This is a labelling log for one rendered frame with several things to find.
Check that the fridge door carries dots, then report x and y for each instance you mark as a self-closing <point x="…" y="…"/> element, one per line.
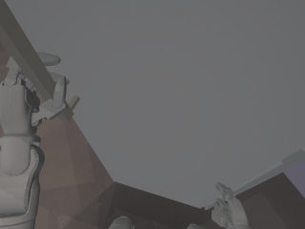
<point x="177" y="95"/>

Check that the left robot hand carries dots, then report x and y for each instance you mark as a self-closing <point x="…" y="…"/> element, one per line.
<point x="18" y="99"/>

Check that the right robot hand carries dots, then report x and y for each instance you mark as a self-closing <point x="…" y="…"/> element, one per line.
<point x="230" y="213"/>

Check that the handle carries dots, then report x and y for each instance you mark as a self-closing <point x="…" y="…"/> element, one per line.
<point x="23" y="53"/>

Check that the left robot thigh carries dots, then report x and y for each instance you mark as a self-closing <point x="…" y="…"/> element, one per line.
<point x="122" y="223"/>

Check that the robot left forearm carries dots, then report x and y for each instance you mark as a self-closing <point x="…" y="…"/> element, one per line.
<point x="21" y="161"/>

